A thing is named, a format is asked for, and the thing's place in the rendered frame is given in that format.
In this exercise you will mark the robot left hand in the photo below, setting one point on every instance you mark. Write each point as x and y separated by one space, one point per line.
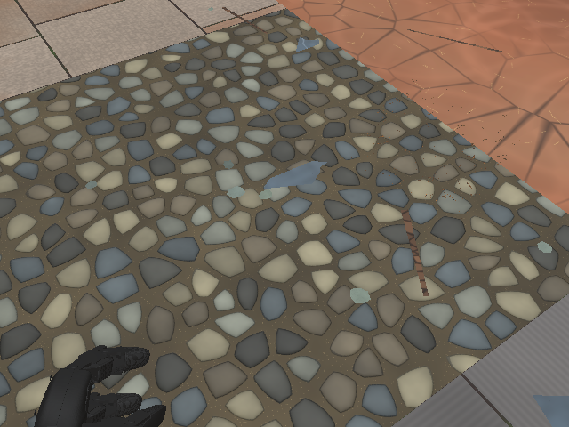
68 401

